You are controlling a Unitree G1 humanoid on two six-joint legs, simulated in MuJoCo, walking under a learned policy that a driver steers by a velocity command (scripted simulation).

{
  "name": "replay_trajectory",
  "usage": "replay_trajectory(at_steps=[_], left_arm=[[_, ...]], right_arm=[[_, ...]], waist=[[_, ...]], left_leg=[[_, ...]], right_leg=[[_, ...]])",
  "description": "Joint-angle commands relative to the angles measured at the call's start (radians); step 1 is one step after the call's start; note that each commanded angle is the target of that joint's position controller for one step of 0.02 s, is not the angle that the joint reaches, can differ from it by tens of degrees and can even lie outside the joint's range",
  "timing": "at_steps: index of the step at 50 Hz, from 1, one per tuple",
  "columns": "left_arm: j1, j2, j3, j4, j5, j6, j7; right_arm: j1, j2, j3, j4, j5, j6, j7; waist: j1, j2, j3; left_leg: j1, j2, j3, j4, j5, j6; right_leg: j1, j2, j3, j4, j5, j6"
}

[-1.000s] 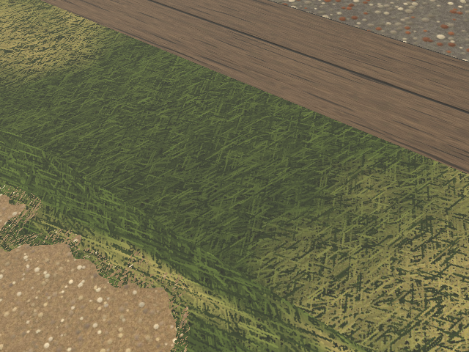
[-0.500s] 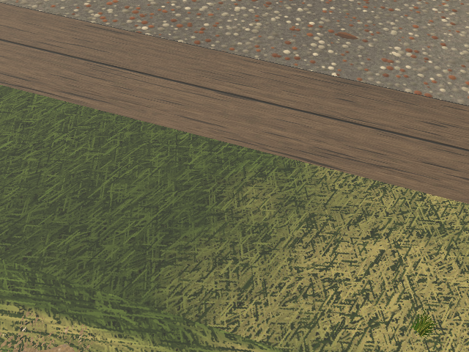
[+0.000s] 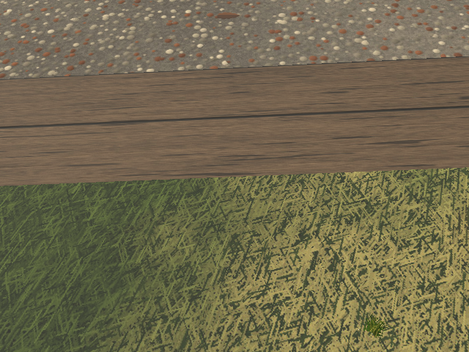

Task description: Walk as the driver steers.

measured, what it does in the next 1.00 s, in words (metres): walks ahead: left foot, then right foot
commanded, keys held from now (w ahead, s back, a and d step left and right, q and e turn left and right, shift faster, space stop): w+e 0.10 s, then w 0.72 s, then no key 0.10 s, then q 0.08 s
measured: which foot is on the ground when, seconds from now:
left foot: up 0.00-0.26, down 0.28-0.82, up 0.84-1.00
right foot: down 0.00-0.28, up 0.30-0.78, down 0.80-1.00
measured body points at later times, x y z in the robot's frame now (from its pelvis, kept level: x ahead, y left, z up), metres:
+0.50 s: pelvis +0.31 +0.02 +0.00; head +0.34 +0.02 +0.45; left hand +0.45 +0.26 -0.13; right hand +0.32 -0.26 -0.12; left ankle +0.34 +0.08 -0.74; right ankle +0.26 -0.11 -0.66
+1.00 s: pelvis +0.56 -0.08 +0.00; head +0.60 -0.10 +0.45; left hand +0.69 +0.16 -0.13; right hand +0.57 -0.35 -0.15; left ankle +0.55 +0.06 -0.66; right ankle +0.59 -0.15 -0.74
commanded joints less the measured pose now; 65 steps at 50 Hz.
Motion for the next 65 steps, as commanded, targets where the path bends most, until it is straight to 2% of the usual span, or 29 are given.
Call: replay_trajectory(at_steps=[1,5,9,11,12,13,14,15,16,17,18,19,21,24,28,31,34,38,40,41,42,43,44,45,47,51,56,63,65], left_arm=[[0.051,0.165,0.045,-0.035,-0.003,-0.023,0.010],[0.129,0.165,0.046,0.000,-0.002,-0.027,0.018],[0.175,0.155,0.037,0.036,0.003,-0.032,0.035],[0.140,0.172,0.036,0.044,0.007,-0.036,0.040],[0.123,0.186,0.038,0.047,0.010,-0.039,0.042],[0.115,0.200,0.040,0.054,0.019,-0.038,0.040],[0.098,0.199,0.039,0.058,0.019,-0.040,0.036],[0.123,0.127,0.020,0.035,0.020,-0.046,0.030],[0.280,0.056,0.012,0.041,-0.016,-0.039,0.025],[0.205,0.134,0.017,0.056,0.028,-0.038,0.030],[0.118,0.135,0.019,0.046,0.023,-0.037,0.024],[0.062,0.127,0.013,0.036,0.027,-0.037,0.018],[0.044,0.105,0.008,0.031,0.037,-0.019,0.004],[0.025,0.074,-0.003,0.032,0.045,-0.003,-0.009],[-0.169,0.051,-0.022,-0.026,0.044,-0.003,-0.020],[-0.289,0.023,-0.041,-0.056,0.035,-0.010,-0.026],[-0.360,0.036,-0.042,-0.070,0.028,-0.014,-0.022],[-0.324,0.069,-0.028,-0.063,0.034,-0.023,-0.009],[-0.069,0.111,-0.003,0.025,0.049,-0.041,0.006],[0.112,0.187,0.019,0.056,0.070,-0.047,0.020],[0.126,0.260,0.042,0.066,0.064,-0.033,0.026],[0.068,0.190,0.032,0.059,0.019,-0.026,0.021],[-0.017,0.137,0.016,0.054,0.011,-0.032,0.020],[-0.056,0.090,0.005,0.058,0.014,-0.041,0.016],[-0.091,0.042,-0.010,0.073,0.010,-0.052,0.022],[-0.085,0.079,-0.005,0.093,0.012,-0.067,0.027],[-0.067,0.082,-0.003,0.104,0.010,-0.041,0.049],[-0.032,0.120,0.026,0.119,0.017,0.005,0.062],[-0.041,0.127,0.035,0.117,0.014,0.019,0.065]], right_arm=[[-0.055,-0.078,-0.020,-0.072,0.000,0.004,-0.002],[-0.204,-0.059,-0.007,-0.119,0.004,-0.006,0.002],[-0.295,-0.046,0.008,-0.152,0.015,-0.024,0.010],[-0.236,-0.064,0.003,-0.137,0.016,-0.030,0.004],[-0.161,-0.086,-0.006,-0.111,0.017,-0.032,-0.006],[-0.035,-0.113,-0.018,-0.070,0.022,-0.036,-0.020],[0.120,-0.133,-0.028,-0.030,0.022,-0.046,-0.035],[0.273,-0.204,-0.043,-0.014,0.001,-0.051,-0.055],[0.260,-0.282,-0.066,0.000,-0.009,-0.047,-0.048],[0.181,-0.186,-0.050,-0.010,0.028,-0.040,-0.034],[0.089,-0.121,-0.036,-0.020,0.033,-0.043,-0.031],[0.059,-0.080,-0.026,-0.014,0.026,-0.048,-0.027],[0.067,-0.058,-0.015,0.020,0.028,-0.060,-0.029],[0.123,-0.067,-0.015,0.066,0.041,-0.086,-0.020],[0.172,-0.068,-0.013,0.106,0.046,-0.085,-0.018],[0.212,-0.078,-0.015,0.133,0.049,-0.084,-0.017],[0.262,-0.095,-0.017,0.160,0.044,-0.080,-0.020],[0.255,-0.111,-0.020,0.183,0.035,-0.066,-0.034],[0.244,-0.106,-0.015,0.187,0.039,-0.058,-0.036],[0.231,-0.068,-0.002,0.148,0.043,-0.062,-0.035],[0.352,0.030,0.016,0.134,0.070,-0.059,-0.032],[0.276,-0.092,-0.015,0.152,0.042,-0.048,-0.046],[0.219,-0.073,-0.015,0.136,0.047,-0.052,-0.044],[0.198,-0.046,-0.008,0.138,0.048,-0.052,-0.044],[0.221,-0.021,-0.006,0.157,0.032,-0.026,-0.038],[0.210,-0.003,-0.012,0.162,0.026,0.011,-0.029],[0.045,0.014,-0.002,0.098,0.024,0.021,-0.024],[-0.011,-0.006,-0.008,0.046,0.018,0.027,-0.021],[0.043,-0.007,-0.014,0.047,0.017,0.015,-0.023]], waist=[[0.009,-0.102,0.008],[0.055,-0.107,0.022],[0.080,-0.111,0.035],[0.038,-0.117,0.026],[0.006,-0.126,-0.009],[-0.046,-0.125,-0.076],[-0.128,-0.103,-0.150],[-0.164,0.006,-0.284],[-0.064,0.277,-0.365],[-0.053,0.089,-0.256],[-0.029,0.011,-0.126],[-0.024,-0.044,-0.074],[0.008,0.006,-0.038],[0.021,0.028,-0.031],[-0.008,0.023,0.022],[-0.039,0.028,0.026],[-0.063,0.029,0.026],[-0.023,0.036,0.011],[0.085,0.000,-0.125],[0.151,-0.099,-0.253],[0.084,-0.324,-0.350],[0.084,-0.130,-0.256],[0.045,-0.110,-0.137],[0.019,-0.085,-0.092],[-0.032,-0.111,-0.071],[-0.062,-0.122,-0.084],[-0.024,-0.144,-0.055],[0.013,-0.144,-0.046],[-0.022,-0.096,-0.066]], left_leg=[[-0.124,-0.019,0.020,-0.066,0.087,-0.021],[-0.154,-0.058,0.020,-0.246,0.187,-0.016],[-0.059,-0.093,0.041,-0.420,0.251,0.034],[0.092,-0.123,0.044,-0.490,0.217,0.076],[0.201,-0.156,0.054,-0.497,0.162,0.095],[0.331,-0.188,0.062,-0.504,0.105,0.116],[0.528,-0.150,0.039,-0.559,0.140,0.142],[0.757,0.069,-0.195,-0.554,-0.015,0.184],[0.935,0.309,-0.718,-0.684,-0.026,0.336],[0.815,0.260,-0.769,-0.754,-0.106,0.317],[0.673,0.229,-0.583,-0.766,-0.092,0.302],[0.586,0.182,-0.467,-0.785,0.007,0.282],[0.488,0.111,-0.311,-0.821,0.152,0.249],[0.473,0.089,-0.219,-0.862,0.277,0.258],[0.483,0.048,-0.115,-0.922,0.325,0.246],[0.481,0.015,-0.047,-0.912,0.401,0.216],[0.547,0.048,-0.051,-0.886,0.454,0.208],[0.658,0.092,-0.053,-0.757,0.677,0.189],[0.593,0.039,0.001,-0.455,0.746,0.157],[0.402,-0.007,0.039,-0.165,0.432,0.137],[0.074,-0.193,0.074,0.175,-0.290,0.096],[0.003,-0.153,-0.046,0.231,-0.281,0.104],[0.010,-0.122,-0.059,0.208,-0.207,0.103],[0.047,-0.095,-0.054,0.163,-0.174,0.095],[0.139,-0.078,-0.051,0.079,-0.150,0.069],[0.174,-0.107,-0.025,0.019,-0.053,0.043],[0.150,-0.086,0.031,-0.194,0.076,0.040],[0.188,-0.109,0.079,-0.380,-0.068,0.101],[0.299,-0.126,0.077,-0.533,0.012,0.133]], right_leg=[[0.047,-0.234,0.234,-0.145,0.345,-0.118],[0.118,-0.226,0.253,-0.114,0.442,-0.108],[0.168,-0.254,0.257,-0.105,0.564,-0.085],[0.161,-0.263,0.243,-0.077,0.676,-0.053],[0.169,-0.258,0.232,-0.010,0.834,-0.034],[0.184,-0.240,0.215,0.133,0.965,-0.020],[0.115,-0.203,0.180,0.337,0.902,-0.004],[-0.035,-0.140,0.134,0.633,0.564,0.006],[-0.345,0.060,0.061,0.957,-0.277,0.053],[-0.426,-0.008,0.116,1.006,-0.236,0.033],[-0.432,-0.051,0.108,0.979,-0.140,0.034],[-0.420,-0.082,0.087,0.937,-0.101,0.034],[-0.381,-0.119,0.064,0.866,-0.090,0.045],[-0.402,-0.142,0.025,0.791,-0.072,0.063],[-0.505,-0.197,-0.050,0.589,0.078,0.099],[-0.438,-0.185,-0.099,0.384,0.192,0.107],[-0.403,-0.165,-0.118,0.285,0.219,0.093],[-0.314,-0.125,-0.119,0.201,0.089,0.039],[0.010,-0.099,-0.116,0.117,0.088,-0.013],[0.258,-0.321,0.122,0.104,-0.008,-0.070],[0.456,-0.575,0.576,0.006,0.061,-0.211],[0.364,-0.527,0.540,-0.008,0.201,-0.190],[0.238,-0.486,0.359,-0.007,0.426,-0.171],[0.148,-0.440,0.244,-0.018,0.627,-0.148],[0.035,-0.375,0.095,-0.046,0.754,-0.089],[-0.023,-0.354,-0.040,-0.076,0.856,-0.078],[-0.016,-0.334,-0.150,-0.063,0.760,-0.064],[0.077,-0.406,-0.145,0.098,0.668,-0.066],[0.049,-0.385,-0.173,0.255,0.601,-0.021]])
